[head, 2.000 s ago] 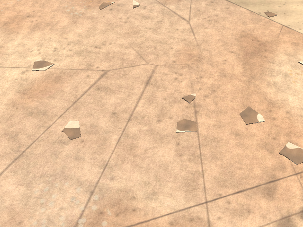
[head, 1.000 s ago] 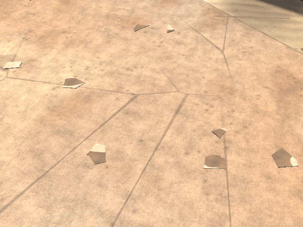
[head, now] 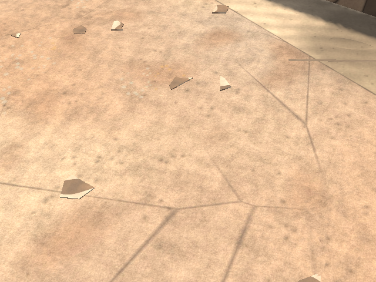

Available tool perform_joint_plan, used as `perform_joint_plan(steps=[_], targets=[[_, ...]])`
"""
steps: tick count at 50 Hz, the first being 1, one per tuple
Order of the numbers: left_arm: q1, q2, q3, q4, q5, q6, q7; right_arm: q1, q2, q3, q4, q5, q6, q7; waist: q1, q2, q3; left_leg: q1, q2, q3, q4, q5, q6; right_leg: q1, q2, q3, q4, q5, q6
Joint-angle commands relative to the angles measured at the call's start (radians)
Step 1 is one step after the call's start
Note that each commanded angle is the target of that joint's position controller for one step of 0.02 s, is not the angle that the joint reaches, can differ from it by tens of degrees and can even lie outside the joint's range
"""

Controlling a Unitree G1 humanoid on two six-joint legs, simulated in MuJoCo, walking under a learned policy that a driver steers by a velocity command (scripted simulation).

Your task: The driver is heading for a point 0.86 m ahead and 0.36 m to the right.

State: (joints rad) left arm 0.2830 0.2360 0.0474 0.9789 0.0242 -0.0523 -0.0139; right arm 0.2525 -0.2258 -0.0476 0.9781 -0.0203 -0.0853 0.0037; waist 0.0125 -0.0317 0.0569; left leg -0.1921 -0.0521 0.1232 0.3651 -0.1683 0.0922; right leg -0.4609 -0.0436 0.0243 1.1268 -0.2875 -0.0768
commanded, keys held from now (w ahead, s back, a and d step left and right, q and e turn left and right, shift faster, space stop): w+e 0.16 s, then e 0.74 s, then w+e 0.10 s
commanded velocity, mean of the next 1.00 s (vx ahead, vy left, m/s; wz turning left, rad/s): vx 0.21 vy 0.00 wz -0.51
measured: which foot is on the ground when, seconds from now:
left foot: down 0.00-0.32, up 0.34-0.94, down 0.96-1.00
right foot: up 0.00-0.32, down 0.34-0.96, up 0.98-1.00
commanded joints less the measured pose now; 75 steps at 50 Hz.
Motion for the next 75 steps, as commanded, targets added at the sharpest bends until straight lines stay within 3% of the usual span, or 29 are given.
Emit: perform_joint_plan(steps=[1,8,10,12,15,16,17,18,19,21,23,26,33,37,45,47,48,49,50,51,53,56,62,68,70,72,73,74,75], targets=[[0.057,0.027,0.01,-0.028,0.006,0.024,-0.015,0.063,-0.087,-0.014,-0.012,0.005,-0.034,-0.004,0.02,0.095,-0.001,0.029,0.278,-0.181,-0.246,0.157,0.079,-0.103,-0.047,0.02,-0.007,0.09,0.014],[-0.208,0.005,-0.007,-0.129,0.0,0.02,-0.03,0.142,-0.085,-0.007,0.009,0.005,-0.036,-0.016,-0.031,0.09,0.049,0.109,0.249,-0.005,-0.252,0.319,0.045,-0.174,-0.035,-0.069,-0.347,0.314,0.025],[-0.256,-0.007,-0.015,-0.152,0.006,0.016,-0.03,0.168,-0.088,-0.005,0.021,0.007,-0.03,-0.028,-0.041,0.081,0.062,0.154,0.257,0.044,-0.196,0.514,0.038,-0.143,-0.013,-0.125,-0.447,0.32,0.014],[-0.246,-0.002,-0.015,-0.158,0.011,0.011,-0.028,0.187,-0.1,-0.007,0.031,0.005,-0.02,-0.039,-0.037,0.098,0.039,0.215,0.268,0.073,-0.101,0.712,0.023,-0.095,0.024,-0.161,-0.496,0.275,-0.007],[-0.06,0.046,0.007,-0.113,0.021,0.001,-0.02,0.145,-0.136,-0.021,0.016,0.005,0.0,-0.055,0.037,0.142,-0.066,0.249,0.272,0.094,0.195,0.942,0.004,0.089,0.111,-0.18,-0.545,0.172,-0.065],[0.047,0.071,0.021,-0.082,0.028,-0.01,-0.015,0.129,-0.143,-0.025,0.005,0.011,0.008,-0.055,0.085,0.122,-0.127,0.207,0.259,0.098,0.387,0.826,-0.012,0.221,0.126,-0.158,-0.638,0.249,-0.091],[0.134,0.144,0.045,-0.068,0.036,-0.021,-0.004,0.124,-0.142,-0.027,-0.018,0.019,0.008,-0.049,0.13,0.039,-0.202,0.044,0.207,0.11,0.674,0.476,-0.051,0.417,0.011,-0.026,-0.677,0.557,-0.141],[0.096,0.253,0.072,-0.088,0.027,-0.014,0.005,0.231,-0.033,-0.011,-0.058,0.023,0.012,-0.038,0.023,-0.163,-0.312,-0.302,0.039,0.068,1.032,-0.516,-0.097,0.721,-0.303,0.33,-0.509,1.335,-0.294],[0.158,0.262,0.079,-0.103,-0.023,0.004,0.007,0.206,-0.085,-0.017,-0.075,0.022,0.023,-0.036,0.078,-0.068,-0.469,-0.375,0.02,-0.126,1.132,-0.468,-0.105,0.764,-0.358,0.473,-0.605,1.27,-0.398],[-0.029,0.157,0.056,-0.146,-0.032,0.03,0.023,0.07,-0.09,-0.017,-0.107,0.009,0.025,-0.034,0.032,0.023,-0.195,-0.436,0.103,-0.149,1.031,-0.292,-0.109,0.473,-0.261,0.337,-0.741,0.872,-0.321],[-0.071,0.1,0.041,-0.152,-0.034,0.039,0.031,0.061,-0.094,-0.024,-0.118,-0.019,0.055,-0.035,-0.02,0.04,-0.106,-0.357,0.127,-0.154,0.9,-0.246,-0.125,0.288,-0.169,0.249,-0.797,0.775,-0.249],[-0.062,0.141,0.05,-0.158,-0.013,0.029,0.022,0.085,-0.062,-0.019,-0.129,-0.015,0.097,-0.035,-0.044,0.026,-0.144,-0.296,0.107,-0.145,0.813,-0.205,-0.139,0.222,-0.114,0.212,-0.803,0.754,-0.21],[-0.013,0.178,0.067,-0.184,-0.013,0.057,0.028,-0.078,-0.105,-0.03,-0.206,-0.012,0.127,-0.041,0.012,-0.05,-0.132,-0.407,0.104,-0.187,0.657,-0.138,-0.161,0.264,-0.08,0.344,-0.852,0.249,-0.139],[0.013,0.184,0.073,-0.194,-0.007,0.069,0.03,-0.13,-0.111,-0.027,-0.236,-0.004,0.125,-0.046,0.034,-0.067,-0.108,-0.421,0.08,-0.209,0.565,-0.172,-0.154,0.307,-0.084,0.431,-0.853,0.125,-0.141],[-0.019,0.201,0.082,-0.217,-0.001,0.084,0.016,-0.089,-0.125,-0.014,-0.265,0.026,0.097,-0.055,0.013,-0.093,-0.122,-0.194,-0.006,-0.211,0.298,-0.258,-0.097,0.299,-0.064,0.541,-0.788,0.338,-0.13],[-0.058,0.198,0.083,-0.224,-0.011,0.092,0.011,0.005,-0.122,-0.01,-0.247,0.021,0.085,-0.056,-0.046,-0.065,-0.135,0.013,-0.019,-0.192,0.062,-0.199,-0.075,0.185,-0.001,0.537,-0.787,0.012,-0.084],[-0.074,0.165,0.075,-0.238,-0.02,0.093,0.014,0.034,-0.159,-0.019,-0.241,0.01,0.08,-0.063,-0.062,0.01,-0.107,0.148,0.065,-0.266,-0.097,-0.217,-0.05,0.033,0.079,0.479,-0.732,-0.247,-0.025],[-0.014,0.084,0.057,-0.245,-0.023,0.089,0.019,0.04,-0.24,-0.033,-0.26,0.002,0.081,-0.072,-0.033,0.209,-0.133,0.258,0.326,-0.527,-0.178,-0.454,-0.002,-0.102,0.199,0.273,-0.436,-0.372,0.032],[-0.063,0.142,0.066,-0.258,0.0,0.079,0.021,-0.032,-0.312,-0.048,-0.281,-0.025,0.083,-0.068,-0.038,0.255,-0.029,0.13,0.438,-0.74,-0.275,-0.557,0.076,-0.269,0.256,0.144,-0.28,-0.255,0.04],[-0.093,0.201,0.077,-0.264,0.025,0.072,0.013,-0.055,-0.251,-0.04,-0.276,-0.024,0.082,-0.063,-0.005,0.155,0.02,0.052,0.418,-0.67,-0.251,-0.535,0.087,-0.24,0.147,0.163,-0.195,-0.152,0.043],[-0.03,0.181,0.074,-0.224,0.023,0.071,-0.014,-0.087,-0.175,-0.019,-0.28,-0.007,0.068,-0.047,0.025,0.148,0.01,0.055,0.297,-0.49,-0.239,-0.4,0.046,-0.201,0.143,0.139,-0.099,-0.042,0.064],[-0.036,0.142,0.058,-0.213,0.021,0.066,-0.038,-0.006,-0.161,-0.017,-0.251,-0.006,0.041,-0.027,-0.006,0.153,0.016,0.102,0.251,-0.385,-0.242,-0.284,0.052,-0.243,0.124,0.117,-0.029,0.027,0.076],[-0.177,0.125,0.04,-0.236,0.019,0.051,-0.04,0.152,-0.176,-0.033,-0.17,0.001,0.007,-0.009,-0.074,0.148,0.041,0.244,0.268,-0.321,-0.246,-0.105,0.081,-0.321,0.087,0.098,-0.211,0.087,0.102],[-0.336,0.071,-0.001,-0.287,0.015,0.031,-0.052,0.23,-0.171,-0.032,-0.103,0.0,0.005,0.002,-0.105,0.191,0.045,0.176,0.27,-0.225,-0.179,0.204,0.086,-0.101,0.045,-0.102,-0.506,0.043,0.071],[-0.292,0.085,0.001,-0.282,0.01,0.023,-0.042,0.236,-0.189,-0.037,-0.087,0.001,0.011,0.0,-0.069,0.199,0.03,0.155,0.299,-0.228,-0.128,0.351,0.082,0.023,0.069,-0.124,-0.565,0.025,0.025],[-0.064,0.116,0.018,-0.203,0.016,0.004,-0.02,0.203,-0.183,-0.031,-0.08,0.013,0.015,-0.001,0.054,0.124,-0.077,0.097,0.249,-0.147,0.12,0.578,0.042,0.34,0.107,-0.116,-0.696,0.105,-0.025],[0.108,0.18,0.038,-0.16,0.034,-0.007,-0.004,0.182,-0.156,-0.018,-0.104,0.02,0.013,0.0,0.127,0.043,-0.203,-0.056,0.201,-0.099,0.354,0.406,0.013,0.593,-0.033,0.042,-0.723,0.005,-0.065],[0.213,0.289,0.06,-0.148,0.041,-0.009,0.011,0.203,-0.038,0.011,-0.163,0.029,0.01,0.009,0.125,-0.211,-0.31,-0.385,0.056,-0.027,0.687,-0.212,-0.036,0.832,-0.345,0.507,-0.819,-0.169,-0.152],[0.189,0.279,0.06,-0.139,0.005,-0.002,0.012,0.187,-0.149,-0.021,-0.145,0.008,0.018,-0.003,0.117,-0.136,-0.282,-0.461,0.04,-0.143,0.821,-0.334,-0.018,0.737,-0.371,0.656,-0.884,-0.144,-0.19]])
Velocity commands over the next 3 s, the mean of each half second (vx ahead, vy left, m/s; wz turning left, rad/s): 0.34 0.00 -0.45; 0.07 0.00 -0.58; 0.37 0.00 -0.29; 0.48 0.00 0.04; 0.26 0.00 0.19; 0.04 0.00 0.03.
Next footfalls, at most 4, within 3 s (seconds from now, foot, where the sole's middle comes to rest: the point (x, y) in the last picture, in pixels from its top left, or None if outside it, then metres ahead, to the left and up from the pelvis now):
0.34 right None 0.33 -0.11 -0.78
0.96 left None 0.37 0.06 -0.78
1.46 right None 0.40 -0.26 -0.78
1.98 left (279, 212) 0.76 -0.34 -0.78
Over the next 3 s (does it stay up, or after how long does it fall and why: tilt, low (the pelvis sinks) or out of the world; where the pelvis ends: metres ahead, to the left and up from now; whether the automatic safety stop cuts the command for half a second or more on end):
stays up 0.80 -0.43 0.00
